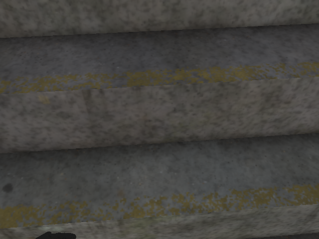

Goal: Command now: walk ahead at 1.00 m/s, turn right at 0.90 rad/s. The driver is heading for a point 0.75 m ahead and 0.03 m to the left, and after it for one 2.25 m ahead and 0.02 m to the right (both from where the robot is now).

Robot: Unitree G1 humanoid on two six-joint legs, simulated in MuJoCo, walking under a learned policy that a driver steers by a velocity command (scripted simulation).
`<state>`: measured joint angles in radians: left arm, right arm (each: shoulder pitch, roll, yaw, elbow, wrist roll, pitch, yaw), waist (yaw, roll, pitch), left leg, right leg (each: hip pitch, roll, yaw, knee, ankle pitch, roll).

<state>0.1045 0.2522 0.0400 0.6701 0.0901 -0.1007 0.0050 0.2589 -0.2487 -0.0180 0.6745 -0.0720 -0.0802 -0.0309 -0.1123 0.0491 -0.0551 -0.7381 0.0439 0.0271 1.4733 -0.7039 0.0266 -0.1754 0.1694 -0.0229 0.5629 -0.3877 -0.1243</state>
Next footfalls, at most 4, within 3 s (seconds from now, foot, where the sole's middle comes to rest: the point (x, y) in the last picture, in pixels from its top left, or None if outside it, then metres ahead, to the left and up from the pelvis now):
0.12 left None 0.03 0.14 -0.76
0.32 right None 0.08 -0.17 -0.53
0.68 left None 0.17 -0.13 -0.52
0.98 right None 0.22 -0.20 -0.52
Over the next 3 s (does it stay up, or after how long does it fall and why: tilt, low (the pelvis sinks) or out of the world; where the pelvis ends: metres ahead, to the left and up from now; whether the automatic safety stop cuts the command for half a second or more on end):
stays up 0.12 0.35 0.21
